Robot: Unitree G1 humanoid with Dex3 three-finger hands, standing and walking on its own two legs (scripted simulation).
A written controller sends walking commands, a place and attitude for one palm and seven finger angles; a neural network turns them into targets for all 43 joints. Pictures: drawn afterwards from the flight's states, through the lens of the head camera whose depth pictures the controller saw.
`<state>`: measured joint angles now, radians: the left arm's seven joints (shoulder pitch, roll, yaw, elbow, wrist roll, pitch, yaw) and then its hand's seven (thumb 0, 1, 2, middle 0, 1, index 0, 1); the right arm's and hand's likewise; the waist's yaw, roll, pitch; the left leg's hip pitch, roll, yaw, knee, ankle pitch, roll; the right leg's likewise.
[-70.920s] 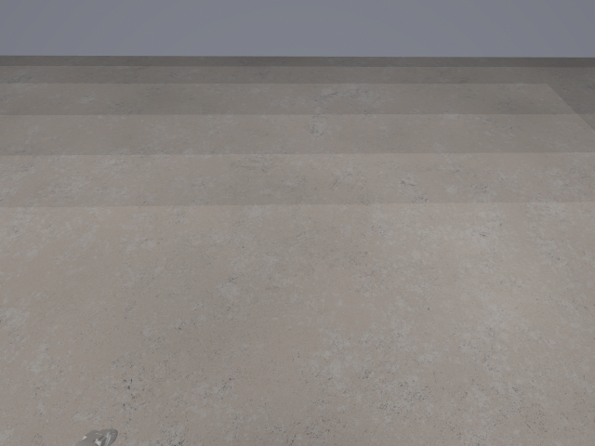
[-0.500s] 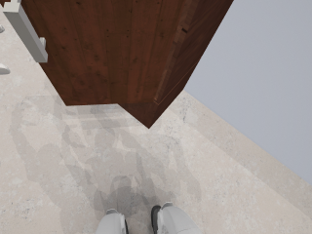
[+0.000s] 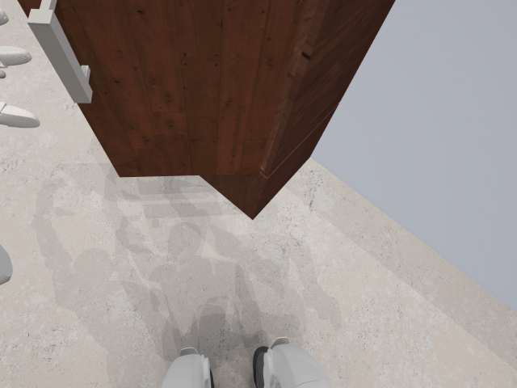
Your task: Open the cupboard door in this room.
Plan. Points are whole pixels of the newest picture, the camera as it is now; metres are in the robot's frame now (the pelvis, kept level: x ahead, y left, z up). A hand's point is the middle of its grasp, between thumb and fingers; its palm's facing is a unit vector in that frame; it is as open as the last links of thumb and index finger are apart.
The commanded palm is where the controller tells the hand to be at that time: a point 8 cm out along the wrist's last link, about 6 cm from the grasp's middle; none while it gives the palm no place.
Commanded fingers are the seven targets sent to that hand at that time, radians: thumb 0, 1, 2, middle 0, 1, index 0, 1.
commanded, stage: move the hooked fingers beside the handle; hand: left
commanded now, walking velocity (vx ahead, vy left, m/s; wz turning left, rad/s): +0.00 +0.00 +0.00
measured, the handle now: (67, 51) +0.57 +0.22 +0.10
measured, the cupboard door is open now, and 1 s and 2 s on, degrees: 45 45 44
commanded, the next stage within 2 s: slide the fingers in behind the handle in 0.12 s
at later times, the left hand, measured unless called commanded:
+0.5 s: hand (18, 69) +0.53 +0.27 +0.11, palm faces -0.01 -1.00 +0.00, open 14.0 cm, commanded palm +0.52 +0.30 +0.10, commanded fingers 0.00 -0.50 0.30 -0.30 -1.20 -0.30 -1.20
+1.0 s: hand (33, 75) +0.52 +0.25 +0.10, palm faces +0.03 -1.00 +0.00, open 14.3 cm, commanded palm +0.51 +0.26 +0.10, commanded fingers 0.00 -0.50 0.30 -0.30 -1.20 -0.30 -1.20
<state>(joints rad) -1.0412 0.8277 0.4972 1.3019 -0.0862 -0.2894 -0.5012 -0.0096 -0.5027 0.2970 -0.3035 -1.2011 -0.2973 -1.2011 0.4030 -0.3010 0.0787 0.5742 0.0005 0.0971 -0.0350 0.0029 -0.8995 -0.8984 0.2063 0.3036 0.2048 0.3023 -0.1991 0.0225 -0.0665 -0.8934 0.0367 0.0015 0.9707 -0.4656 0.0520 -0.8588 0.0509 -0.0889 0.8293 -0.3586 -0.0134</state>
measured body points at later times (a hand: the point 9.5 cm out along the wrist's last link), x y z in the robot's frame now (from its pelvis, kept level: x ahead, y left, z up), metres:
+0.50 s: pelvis +0.00 +0.00 +0.00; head +0.16 +0.04 +0.42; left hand +0.53 +0.32 +0.11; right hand -0.05 -0.26 -0.09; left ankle -0.01 +0.08 -0.68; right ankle +0.01 -0.12 -0.68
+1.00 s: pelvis +0.01 +0.00 +0.00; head +0.15 +0.04 +0.43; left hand +0.52 +0.31 +0.11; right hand -0.01 -0.26 -0.10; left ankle -0.01 +0.08 -0.68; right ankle +0.01 -0.12 -0.68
